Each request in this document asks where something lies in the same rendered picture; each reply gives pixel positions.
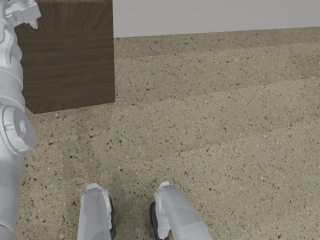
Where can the left robot thigh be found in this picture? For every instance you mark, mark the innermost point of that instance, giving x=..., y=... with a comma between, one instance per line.
x=93, y=220

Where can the cabinet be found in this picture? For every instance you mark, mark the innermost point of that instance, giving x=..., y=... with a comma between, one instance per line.
x=68, y=62

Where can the left robot upper arm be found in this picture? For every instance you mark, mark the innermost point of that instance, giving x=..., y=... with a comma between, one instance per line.
x=17, y=138

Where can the left robot forearm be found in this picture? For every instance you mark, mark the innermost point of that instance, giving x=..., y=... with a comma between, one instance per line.
x=11, y=71

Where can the left robot hand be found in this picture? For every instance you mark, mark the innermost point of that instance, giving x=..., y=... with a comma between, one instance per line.
x=26, y=11

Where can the robot right shin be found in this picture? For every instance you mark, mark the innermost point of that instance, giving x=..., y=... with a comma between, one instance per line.
x=163, y=222

